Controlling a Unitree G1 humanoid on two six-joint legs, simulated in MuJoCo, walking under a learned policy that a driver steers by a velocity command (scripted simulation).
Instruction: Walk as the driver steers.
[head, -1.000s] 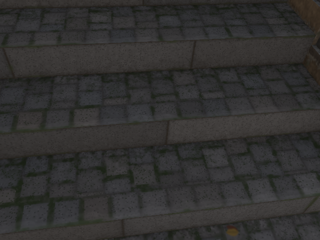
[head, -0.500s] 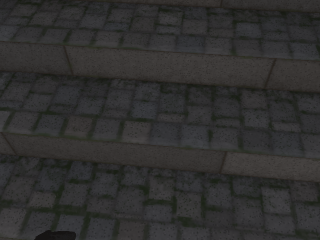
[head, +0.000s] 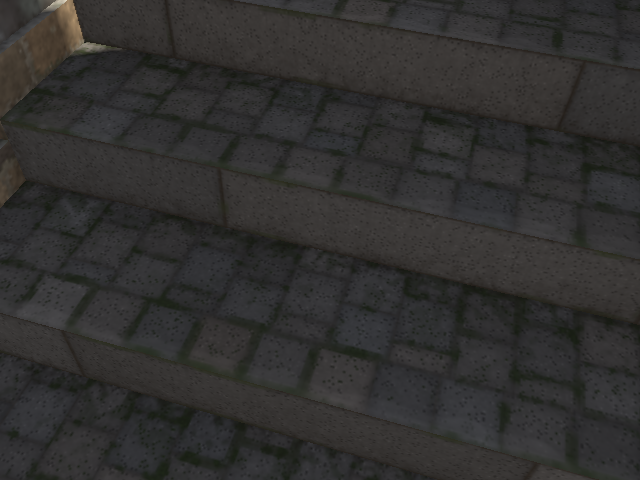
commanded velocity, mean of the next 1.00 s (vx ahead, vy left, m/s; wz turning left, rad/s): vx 0.50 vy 0.00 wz -0.46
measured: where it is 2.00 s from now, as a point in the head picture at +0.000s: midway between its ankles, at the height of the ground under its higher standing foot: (615, 83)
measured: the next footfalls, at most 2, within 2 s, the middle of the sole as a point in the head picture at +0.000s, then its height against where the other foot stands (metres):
right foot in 0.34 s outside the picture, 0.16 m higher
left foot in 0.82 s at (375, 350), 0.16 m higher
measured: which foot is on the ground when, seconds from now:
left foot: down 0.00-0.36, up 0.38-0.80, down 0.82-1.00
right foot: up 0.00-0.32, down 0.34-0.86, up 0.88-1.00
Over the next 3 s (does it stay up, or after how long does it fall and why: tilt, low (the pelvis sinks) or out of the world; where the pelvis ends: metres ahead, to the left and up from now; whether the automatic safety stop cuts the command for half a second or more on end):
stays up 1.59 -0.56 0.81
